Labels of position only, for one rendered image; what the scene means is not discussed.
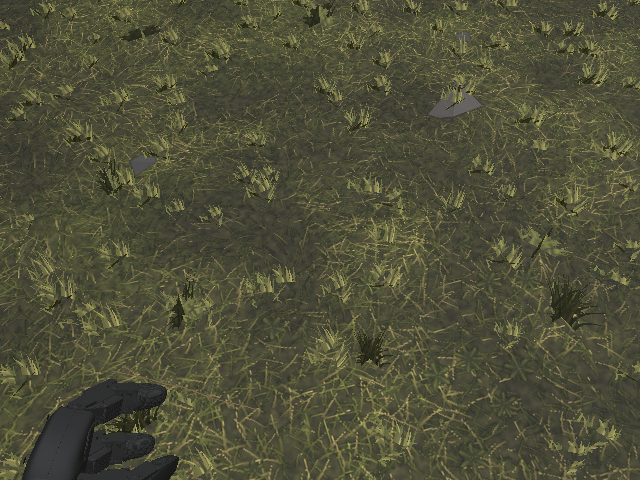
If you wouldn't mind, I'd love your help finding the left robot hand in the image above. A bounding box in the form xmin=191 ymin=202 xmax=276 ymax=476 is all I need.
xmin=22 ymin=379 xmax=179 ymax=480

